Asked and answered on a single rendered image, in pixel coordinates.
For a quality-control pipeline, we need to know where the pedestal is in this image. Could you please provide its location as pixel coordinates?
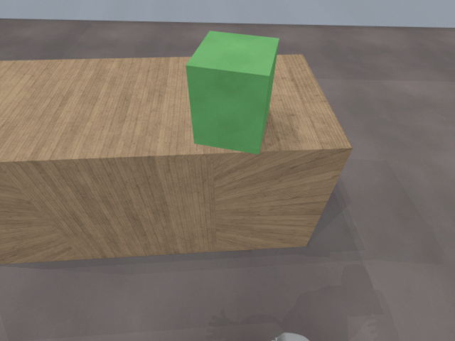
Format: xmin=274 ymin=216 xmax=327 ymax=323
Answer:
xmin=0 ymin=54 xmax=353 ymax=264

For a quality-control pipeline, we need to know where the carton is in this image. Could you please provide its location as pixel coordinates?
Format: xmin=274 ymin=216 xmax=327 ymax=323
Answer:
xmin=186 ymin=31 xmax=279 ymax=154

